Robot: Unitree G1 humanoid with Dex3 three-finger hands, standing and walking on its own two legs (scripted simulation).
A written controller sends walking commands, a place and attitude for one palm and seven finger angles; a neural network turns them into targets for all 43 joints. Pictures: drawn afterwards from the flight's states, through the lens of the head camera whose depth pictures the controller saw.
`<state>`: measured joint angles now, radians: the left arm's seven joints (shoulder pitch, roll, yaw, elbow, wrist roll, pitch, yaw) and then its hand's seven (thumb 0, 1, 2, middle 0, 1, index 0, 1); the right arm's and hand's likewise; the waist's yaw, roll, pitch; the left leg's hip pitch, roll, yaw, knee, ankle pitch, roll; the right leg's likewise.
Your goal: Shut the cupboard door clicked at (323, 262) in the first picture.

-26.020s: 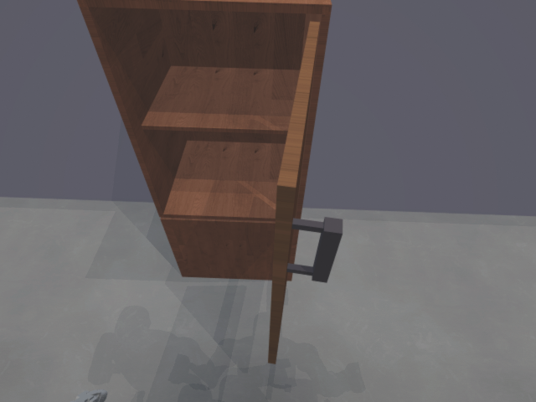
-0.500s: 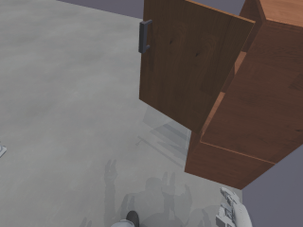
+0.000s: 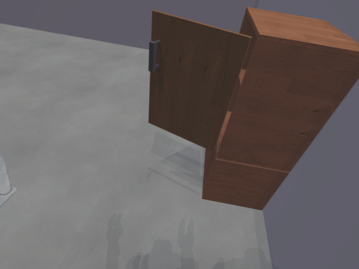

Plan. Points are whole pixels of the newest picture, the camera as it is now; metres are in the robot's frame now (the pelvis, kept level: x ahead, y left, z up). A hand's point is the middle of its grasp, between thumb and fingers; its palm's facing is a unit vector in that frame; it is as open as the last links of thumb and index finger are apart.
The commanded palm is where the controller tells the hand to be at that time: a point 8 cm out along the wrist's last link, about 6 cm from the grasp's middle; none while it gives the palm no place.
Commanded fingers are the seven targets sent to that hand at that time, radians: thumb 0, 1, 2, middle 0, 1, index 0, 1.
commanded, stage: stop stepping back and stand still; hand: left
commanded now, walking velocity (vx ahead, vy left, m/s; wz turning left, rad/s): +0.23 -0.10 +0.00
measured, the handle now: (155, 55) +0.95 +0.21 +0.08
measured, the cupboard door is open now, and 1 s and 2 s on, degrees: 70 70 70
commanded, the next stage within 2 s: let the arm hang, fingers relaxed in 1.30 s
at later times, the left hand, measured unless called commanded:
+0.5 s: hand out of the picture +0.09 +0.32 +0.18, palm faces +0.57 -0.68 -0.45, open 7.4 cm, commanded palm +0.05 +0.33 +0.18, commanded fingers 0.00 0.90 0.90 -0.20 -0.30 -0.20 -0.30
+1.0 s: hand out of the picture +0.16 +0.31 +0.16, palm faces +0.42 -0.71 -0.56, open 7.4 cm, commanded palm +0.10 +0.35 +0.18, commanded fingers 0.00 0.90 0.90 -0.20 -0.30 -0.20 -0.30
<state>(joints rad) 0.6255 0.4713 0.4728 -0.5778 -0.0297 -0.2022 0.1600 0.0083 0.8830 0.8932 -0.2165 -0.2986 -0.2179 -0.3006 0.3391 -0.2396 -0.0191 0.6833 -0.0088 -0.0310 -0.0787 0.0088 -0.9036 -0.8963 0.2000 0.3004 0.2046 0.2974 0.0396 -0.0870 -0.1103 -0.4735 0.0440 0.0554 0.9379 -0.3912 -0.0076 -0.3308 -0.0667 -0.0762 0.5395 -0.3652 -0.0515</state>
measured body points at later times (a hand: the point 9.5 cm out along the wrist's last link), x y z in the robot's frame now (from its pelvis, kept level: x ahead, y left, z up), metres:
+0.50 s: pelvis -0.08 +0.02 -0.01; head -0.10 +0.02 +0.44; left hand +0.06 +0.35 +0.20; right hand +0.08 -0.20 -0.11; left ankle -0.03 +0.13 -0.69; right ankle -0.12 -0.08 -0.74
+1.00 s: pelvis -0.02 +0.04 +0.00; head +0.00 +0.03 +0.45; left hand +0.13 +0.35 +0.19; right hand +0.14 -0.17 -0.11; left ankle -0.01 +0.16 -0.74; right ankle -0.05 -0.06 -0.74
